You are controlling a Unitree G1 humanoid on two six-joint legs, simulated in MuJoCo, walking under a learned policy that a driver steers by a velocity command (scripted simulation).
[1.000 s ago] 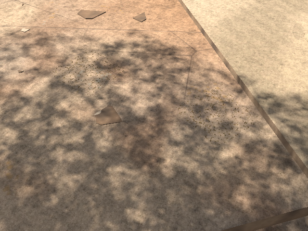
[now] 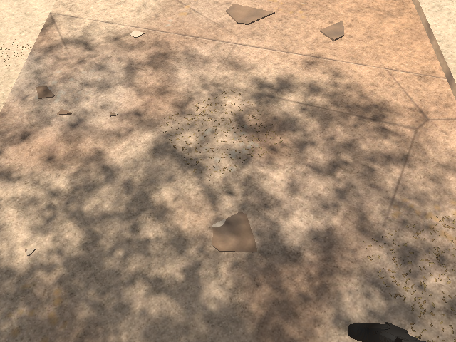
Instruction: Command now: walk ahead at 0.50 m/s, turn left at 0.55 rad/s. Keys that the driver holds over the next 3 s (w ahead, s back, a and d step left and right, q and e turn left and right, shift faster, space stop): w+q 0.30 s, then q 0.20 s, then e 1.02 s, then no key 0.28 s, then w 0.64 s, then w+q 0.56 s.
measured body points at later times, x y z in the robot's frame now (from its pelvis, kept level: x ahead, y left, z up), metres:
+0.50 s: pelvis +0.29 +0.01 +0.09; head +0.34 +0.04 +0.54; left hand +0.49 +0.27 +0.02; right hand +0.33 -0.29 -0.01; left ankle +0.12 +0.02 -0.63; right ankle +0.49 -0.04 -0.61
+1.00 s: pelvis +0.38 +0.02 +0.10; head +0.40 +0.03 +0.55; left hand +0.39 +0.30 -0.02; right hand +0.58 -0.19 +0.00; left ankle +0.36 +0.12 -0.63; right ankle +0.48 -0.03 -0.63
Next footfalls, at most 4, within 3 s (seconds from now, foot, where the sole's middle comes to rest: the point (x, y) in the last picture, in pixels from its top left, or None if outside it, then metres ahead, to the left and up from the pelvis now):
0.54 right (253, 306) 0.52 -0.01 -0.67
1.00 left None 0.40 0.13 -0.67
1.42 right None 0.39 -0.09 -0.67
1.88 left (218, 338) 0.44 0.08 -0.67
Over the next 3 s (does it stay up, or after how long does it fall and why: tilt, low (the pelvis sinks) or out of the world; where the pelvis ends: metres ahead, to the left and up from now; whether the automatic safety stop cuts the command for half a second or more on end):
stays up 0.85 -0.10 0.11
